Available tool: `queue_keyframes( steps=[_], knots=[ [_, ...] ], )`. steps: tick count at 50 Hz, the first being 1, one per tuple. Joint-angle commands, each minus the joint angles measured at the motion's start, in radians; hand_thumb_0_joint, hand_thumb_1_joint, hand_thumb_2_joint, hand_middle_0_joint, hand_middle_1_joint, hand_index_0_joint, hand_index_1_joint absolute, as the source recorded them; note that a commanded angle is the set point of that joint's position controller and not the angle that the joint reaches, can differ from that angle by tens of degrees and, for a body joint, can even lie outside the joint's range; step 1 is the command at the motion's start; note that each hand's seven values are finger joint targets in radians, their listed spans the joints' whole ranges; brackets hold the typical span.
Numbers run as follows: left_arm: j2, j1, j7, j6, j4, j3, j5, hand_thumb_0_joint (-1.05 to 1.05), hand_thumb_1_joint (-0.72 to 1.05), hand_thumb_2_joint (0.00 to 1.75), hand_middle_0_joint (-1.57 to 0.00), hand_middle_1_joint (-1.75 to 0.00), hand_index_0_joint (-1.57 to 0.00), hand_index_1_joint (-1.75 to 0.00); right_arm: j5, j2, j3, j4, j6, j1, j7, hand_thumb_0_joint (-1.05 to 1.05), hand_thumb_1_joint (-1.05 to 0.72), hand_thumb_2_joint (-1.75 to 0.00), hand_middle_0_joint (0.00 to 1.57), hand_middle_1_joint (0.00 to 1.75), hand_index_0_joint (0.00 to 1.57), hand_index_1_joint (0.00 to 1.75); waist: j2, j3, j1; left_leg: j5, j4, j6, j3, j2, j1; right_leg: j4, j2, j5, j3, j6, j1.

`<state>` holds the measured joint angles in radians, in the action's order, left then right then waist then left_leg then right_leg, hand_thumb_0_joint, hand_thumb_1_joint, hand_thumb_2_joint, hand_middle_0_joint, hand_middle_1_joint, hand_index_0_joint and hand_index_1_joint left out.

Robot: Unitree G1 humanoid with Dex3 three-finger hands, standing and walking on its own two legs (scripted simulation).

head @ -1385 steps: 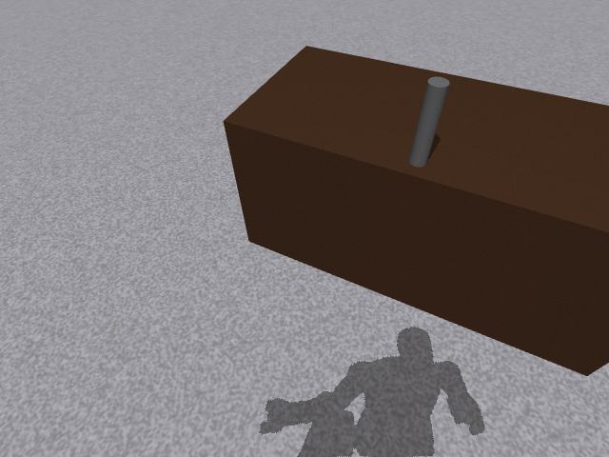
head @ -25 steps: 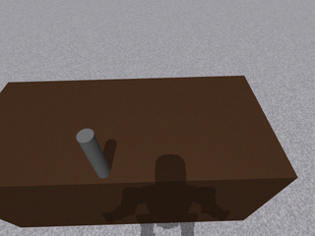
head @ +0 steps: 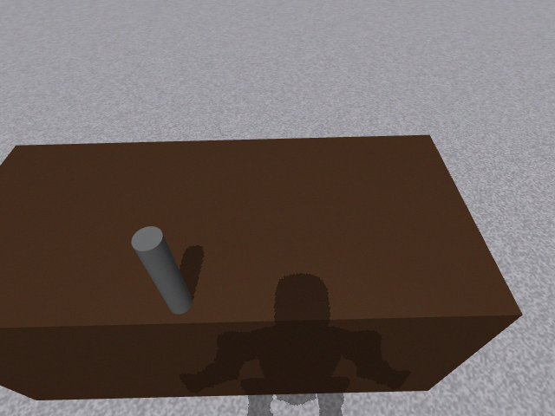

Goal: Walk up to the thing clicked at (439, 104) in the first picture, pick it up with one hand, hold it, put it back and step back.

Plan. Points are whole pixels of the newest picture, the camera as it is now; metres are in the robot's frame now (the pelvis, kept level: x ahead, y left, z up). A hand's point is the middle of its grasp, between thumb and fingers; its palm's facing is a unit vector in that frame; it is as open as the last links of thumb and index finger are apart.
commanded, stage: stand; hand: left
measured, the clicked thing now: (166, 275) +0.37 +0.23 -0.07
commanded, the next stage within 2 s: step back in 0.08 s
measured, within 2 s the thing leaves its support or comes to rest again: neither
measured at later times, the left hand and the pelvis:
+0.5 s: hand out of the picture +0.00 +0.24 -0.16, palm faces -0.03 -0.90 -0.44, open 7.4 cm; pelvis -0.08 -0.03 -0.02, yaw +0 degrees
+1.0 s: hand out of the picture -0.14 +0.30 -0.17, palm faces +0.11 -0.92 -0.38, open 7.4 cm; pelvis -0.22 +0.02 -0.02, yaw +6 degrees
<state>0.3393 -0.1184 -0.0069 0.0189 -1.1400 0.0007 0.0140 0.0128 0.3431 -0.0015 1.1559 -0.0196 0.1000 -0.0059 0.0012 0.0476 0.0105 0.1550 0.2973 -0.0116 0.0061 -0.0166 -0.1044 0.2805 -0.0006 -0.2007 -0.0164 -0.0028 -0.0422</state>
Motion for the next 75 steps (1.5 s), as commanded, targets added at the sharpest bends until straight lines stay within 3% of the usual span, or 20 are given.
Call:
queue_keyframes(
  steps=[1, 6, 16, 18, 19, 21, 25, 33, 41, 42, 44, 45, 50, 57, 63, 65, 67, 68, 71, 75],
  knots=[
    [0.205, 0.020, -0.009, 0.016, 0.055, 0.037, -0.004, 0.00, 0.90, 0.90, -0.20, -0.30, -0.20, -0.30, -0.006, 0.211, 0.040, -0.052, -0.014, -0.034, -0.008, 0.00, -0.90, -0.90, 0.20, 0.30, 0.20, 0.30, -0.001, -0.043, -0.004, -0.129, -0.038, -0.010, 0.107, 0.138, 0.017, -0.058, -0.135, 0.119, 0.103, -0.016, -0.038],
    [0.265, 0.031, -0.015, -0.003, 0.110, 0.085, -0.023, 0.00, 0.90, 0.90, -0.20, -0.30, -0.20, -0.30, -0.019, 0.252, 0.067, -0.103, 0.009, -0.037, -0.002, 0.00, -0.90, -0.90, 0.20, 0.30, 0.20, 0.30, -0.008, -0.020, -0.002, -0.394, 0.105, -0.062, 0.106, 0.136, -0.040, 0.116, -0.104, 0.326, 0.082, -0.034, -0.087],
    [0.229, -0.111, -0.005, -0.052, 0.177, 0.099, -0.004, 0.00, 0.90, 0.90, -0.20, -0.30, -0.20, -0.30, -0.010, 0.295, 0.114, -0.268, 0.050, -0.126, -0.006, 0.00, -0.90, -0.90, 0.20, 0.30, 0.20, 0.30, -0.159, -0.163, -0.051, -0.277, 0.199, -0.215, 0.201, 0.268, -0.196, 0.472, -0.016, -0.101, 0.053, -0.075, -0.089],
    [0.275, -0.120, -0.003, -0.044, 0.190, 0.115, 0.006, 0.00, 0.90, 0.90, -0.20, -0.30, -0.20, -0.30, -0.020, 0.254, 0.105, -0.294, 0.064, -0.144, -0.001, 0.00, -0.90, -0.90, 0.20, 0.30, 0.20, 0.30, 0.039, -0.091, -0.071, -0.033, 0.437, -0.113, 0.104, 0.074, -0.273, 0.203, -0.171, 0.093, 0.248, -0.143, -0.158],
    [0.347, -0.071, -0.002, -0.034, 0.215, 0.131, 0.014, 0.00, 0.90, 0.90, -0.20, -0.30, -0.20, -0.30, -0.025, 0.202, 0.093, -0.302, 0.070, -0.131, -0.006, 0.00, -0.90, -0.90, 0.20, 0.30, 0.20, 0.30, 0.223, -0.024, -0.066, 0.343, 0.644, -0.034, 0.054, -0.115, -0.364, 0.018, -0.341, 0.280, 0.456, -0.196, -0.188],
    [0.377, 0.031, -0.011, -0.024, 0.277, 0.133, 0.024, 0.00, 0.90, 0.90, -0.20, -0.30, -0.20, -0.30, -0.006, 0.224, 0.100, -0.273, 0.083, -0.022, -0.018, 0.00, -0.90, -0.90, 0.20, 0.30, 0.20, 0.30, 0.196, -0.012, -0.027, 0.472, 0.913, -0.023, 0.184, -0.097, -0.349, 0.037, -0.410, 0.322, 0.534, -0.300, -0.324],
    [0.281, 0.135, -0.017, -0.024, 0.333, 0.127, 0.027, 0.00, 0.90, 0.90, -0.20, -0.30, -0.20, -0.30, -0.027, 0.269, 0.116, -0.239, 0.079, 0.090, -0.012, 0.00, -0.90, -0.90, 0.20, 0.30, 0.20, 0.30, 0.089, -0.061, 0.029, 0.296, 0.980, 0.015, 0.187, -0.117, -0.380, 0.097, -0.235, 0.187, 0.265, -0.186, -0.196],
    [0.270, -0.064, -0.037, -0.030, 0.335, 0.139, 0.018, 0.00, 0.90, 0.90, -0.20, -0.30, -0.20, -0.30, -0.004, 0.246, 0.081, -0.294, 0.065, 0.018, -0.027, 0.00, -0.90, -0.90, 0.20, 0.30, 0.20, 0.30, 0.169, -0.131, -0.090, 0.391, 0.713, 0.047, 0.140, -0.057, -0.437, 0.185, -0.302, 0.430, 0.257, -0.229, 0.106],
    [0.327, 0.095, -0.023, -0.047, 0.402, 0.151, 0.015, 0.00, 0.90, 0.90, -0.20, -0.30, -0.20, -0.30, 0.009, 0.263, 0.109, -0.207, 0.078, 0.261, 0.013, 0.00, -0.90, -0.90, 0.20, 0.30, 0.20, 0.30, 0.190, -0.170, 0.045, 0.213, 0.319, -0.039, -0.004, 0.006, -0.050, 0.158, -0.256, -0.057, 0.168, -0.116, -0.252],
    [0.296, 0.091, -0.021, -0.052, 0.403, 0.139, 0.013, 0.00, 0.90, 0.90, -0.20, -0.30, -0.20, -0.30, 0.017, 0.262, 0.113, -0.201, 0.075, 0.271, 0.016, 0.00, -0.90, -0.90, 0.20, 0.30, 0.20, 0.30, 0.120, -0.147, 0.060, 0.162, 0.242, -0.058, 0.040, 0.021, -0.006, 0.237, -0.215, -0.147, 0.150, -0.085, -0.345],
    [0.232, 0.053, -0.026, -0.056, 0.398, 0.127, -0.002, 0.00, 0.90, 0.90, -0.20, -0.30, -0.20, -0.30, 0.048, 0.384, 0.130, -0.271, 0.071, 0.099, 0.018, 0.00, -0.90, -0.90, 0.20, 0.30, 0.20, 0.30, -0.248, -0.023, 0.018, 0.209, -0.050, -0.178, 0.500, 0.341, -0.158, 0.683, 0.090, -0.413, 0.038, -0.008, -0.559],
    [0.261, 0.064, -0.042, -0.056, 0.384, 0.143, 0.013, 0.00, 0.90, 0.90, -0.20, -0.30, -0.20, -0.30, 0.037, 0.432, 0.138, -0.301, 0.071, 0.034, 0.016, 0.00, -0.90, -0.90, 0.20, 0.30, 0.20, 0.30, -0.265, 0.017, 0.042, 0.218, -0.092, -0.262, 0.545, 0.415, -0.352, 0.861, 0.116, -0.464, 0.155, -0.001, -0.469],
    [0.248, -0.131, -0.022, -0.066, 0.298, 0.150, -0.013, 0.00, 0.90, 0.90, -0.20, -0.30, -0.20, -0.30, 0.038, 0.274, 0.096, -0.344, 0.045, -0.143, -0.008, 0.00, -0.90, -0.90, 0.20, 0.30, 0.20, 0.30, -0.133, 0.071, -0.098, 0.062, -0.009, -0.140, 0.205, 0.219, -0.272, 1.077, 0.141, -0.199, 0.204, -0.009, -0.494],
    [0.217, -0.053, -0.022, -0.035, 0.364, 0.121, 0.004, 0.00, 0.90, 0.90, -0.20, -0.30, -0.20, -0.30, 0.010, 0.259, 0.116, -0.323, 0.044, 0.090, -0.018, 0.00, -0.90, -0.90, 0.20, 0.30, 0.20, 0.30, -0.157, -0.102, 0.044, -0.317, 0.168, -0.243, 0.185, 0.264, 0.196, 0.686, 0.057, -0.315, 0.126, 0.058, -0.510],
    [0.211, -0.237, -0.018, -0.022, 0.282, 0.118, 0.012, 0.00, 0.90, 0.90, -0.20, -0.30, -0.20, -0.30, -0.001, 0.294, 0.129, -0.369, 0.069, -0.004, -0.012, 0.00, -0.90, -0.90, 0.20, 0.30, 0.20, 0.30, -0.157, -0.170, -0.027, -0.225, 0.242, -0.183, 0.164, 0.278, 0.031, 0.185, 0.017, -0.094, 0.010, 0.007, -0.191],
    [0.275, -0.241, -0.019, -0.016, 0.285, 0.137, 0.030, 0.00, 0.90, 0.90, -0.20, -0.30, -0.20, -0.30, -0.014, 0.252, 0.114, -0.384, 0.072, -0.036, -0.005, 0.00, -0.90, -0.90, 0.20, 0.30, 0.20, 0.30, -0.006, -0.131, -0.039, -0.028, 0.319, -0.087, 0.111, 0.197, -0.176, 0.140, -0.069, 0.036, 0.191, -0.050, -0.123],
    [0.418, -0.118, -0.012, -0.020, 0.346, 0.164, 0.034, 0.00, 0.90, 0.90, -0.20, -0.30, -0.20, -0.30, -0.011, 0.228, 0.115, -0.397, 0.076, -0.082, -0.015, 0.00, -0.90, -0.90, 0.20, 0.30, 0.20, 0.30, 0.319, -0.026, -0.077, 0.454, 0.697, 0.017, 0.041, -0.042, -0.315, 0.010, -0.395, 0.050, 0.574, -0.300, -0.335],
    [0.402, -0.052, -0.018, -0.014, 0.374, 0.162, 0.035, 0.00, 0.90, 0.90, -0.20, -0.30, -0.20, -0.30, -0.008, 0.253, 0.125, -0.384, 0.082, -0.063, -0.020, 0.00, -0.90, -0.90, 0.20, 0.30, 0.20, 0.30, 0.285, 0.038, -0.053, 0.453, 0.876, 0.024, 0.164, -0.023, -0.292, -0.004, -0.425, 0.060, 0.594, -0.320, -0.445],
    [0.288, 0.006, -0.029, -0.013, 0.409, 0.144, 0.027, 0.00, 0.90, 0.90, -0.20, -0.30, -0.20, -0.30, -0.023, 0.233, 0.112, -0.339, 0.068, 0.023, -0.013, 0.00, -0.90, -0.90, 0.20, 0.30, 0.20, 0.30, 0.113, -0.007, 0.001, 0.328, 0.914, 0.009, 0.164, -0.108, -0.326, 0.147, -0.229, 0.334, 0.257, -0.205, -0.312],
    [0.264, -0.034, -0.030, -0.034, 0.423, 0.139, 0.036, 0.00, 0.90, 0.90, -0.20, -0.30, -0.20, -0.30, -0.022, 0.215, 0.091, -0.355, 0.051, 0.040, -0.027, 0.00, -0.90, -0.90, 0.20, 0.30, 0.20, 0.30, 0.145, -0.049, -0.043, 0.353, 0.698, 0.034, 0.094, -0.077, -0.362, 0.206, -0.192, 0.353, 0.205, -0.181, -0.119]
  ],
)
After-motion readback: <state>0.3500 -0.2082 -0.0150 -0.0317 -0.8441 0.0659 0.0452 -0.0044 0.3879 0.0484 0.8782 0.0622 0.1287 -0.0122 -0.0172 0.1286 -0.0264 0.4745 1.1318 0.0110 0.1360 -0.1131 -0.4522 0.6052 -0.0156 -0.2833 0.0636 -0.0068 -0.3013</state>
